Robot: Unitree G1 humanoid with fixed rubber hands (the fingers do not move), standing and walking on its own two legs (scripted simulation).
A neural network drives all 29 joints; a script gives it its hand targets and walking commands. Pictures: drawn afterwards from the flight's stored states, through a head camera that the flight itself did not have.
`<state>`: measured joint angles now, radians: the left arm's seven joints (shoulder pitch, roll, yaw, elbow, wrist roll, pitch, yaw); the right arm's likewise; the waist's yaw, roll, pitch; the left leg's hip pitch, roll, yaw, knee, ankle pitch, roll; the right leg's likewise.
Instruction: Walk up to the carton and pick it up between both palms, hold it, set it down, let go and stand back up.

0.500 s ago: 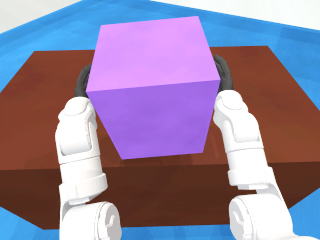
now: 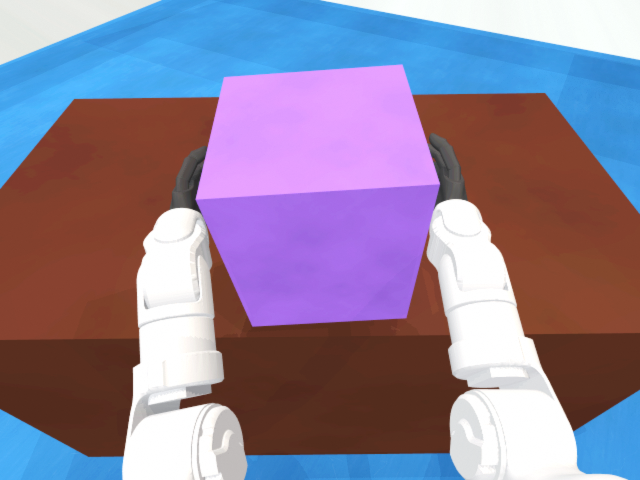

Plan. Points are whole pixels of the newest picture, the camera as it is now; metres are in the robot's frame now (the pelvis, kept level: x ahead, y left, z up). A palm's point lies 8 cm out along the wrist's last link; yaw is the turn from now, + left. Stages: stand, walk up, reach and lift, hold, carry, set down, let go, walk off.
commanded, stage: set down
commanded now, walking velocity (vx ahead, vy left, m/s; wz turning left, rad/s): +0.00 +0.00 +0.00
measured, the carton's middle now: (321, 205) +0.42 -0.03 +0.13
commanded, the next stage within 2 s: none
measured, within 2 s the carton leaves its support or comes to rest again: rests again in 1.82 s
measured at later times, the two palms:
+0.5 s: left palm (199, 228) +0.41 +0.12 +0.12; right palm (437, 213) +0.40 -0.18 +0.12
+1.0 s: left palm (204, 241) +0.41 +0.12 +0.10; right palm (433, 228) +0.40 -0.18 +0.10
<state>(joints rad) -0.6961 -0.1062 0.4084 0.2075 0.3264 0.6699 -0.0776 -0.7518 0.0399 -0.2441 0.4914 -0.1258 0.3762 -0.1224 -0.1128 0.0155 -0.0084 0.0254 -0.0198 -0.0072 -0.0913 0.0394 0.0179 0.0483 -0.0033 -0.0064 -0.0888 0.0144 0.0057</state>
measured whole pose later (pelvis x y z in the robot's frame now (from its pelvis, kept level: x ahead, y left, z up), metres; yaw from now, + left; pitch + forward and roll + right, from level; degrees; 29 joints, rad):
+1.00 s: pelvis +0.01 +0.00 +0.00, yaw +2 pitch +9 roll +0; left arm -0.71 -0.09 0.44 0.68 0.30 0.23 -0.03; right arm -0.71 0.09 -0.44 0.69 -0.30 0.16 -0.09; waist -0.09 0.02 -0.14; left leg -0.12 -0.02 -0.03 -0.09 0.06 0.02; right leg -0.09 0.00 -0.04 -0.09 0.02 0.00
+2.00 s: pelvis +0.00 +0.00 +0.00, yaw -1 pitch +12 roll +0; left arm -0.81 0.07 0.29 0.94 0.11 0.10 0.06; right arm -0.75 -0.02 -0.26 0.88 -0.09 0.08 -0.16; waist -0.06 0.00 -0.14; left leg -0.21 -0.01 0.02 -0.02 0.02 0.02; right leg -0.20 0.00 0.01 0.00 -0.01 0.00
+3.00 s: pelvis -0.04 +0.00 -0.01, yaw -1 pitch +11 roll +0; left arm -1.05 0.48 -0.03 0.77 -0.35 0.58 0.04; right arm -1.06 -0.30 -0.10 0.79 0.26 0.54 -0.15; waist -0.08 0.00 -0.15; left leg -0.37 -0.01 -0.02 0.23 -0.05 0.01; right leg -0.34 0.01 0.00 0.21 -0.06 0.00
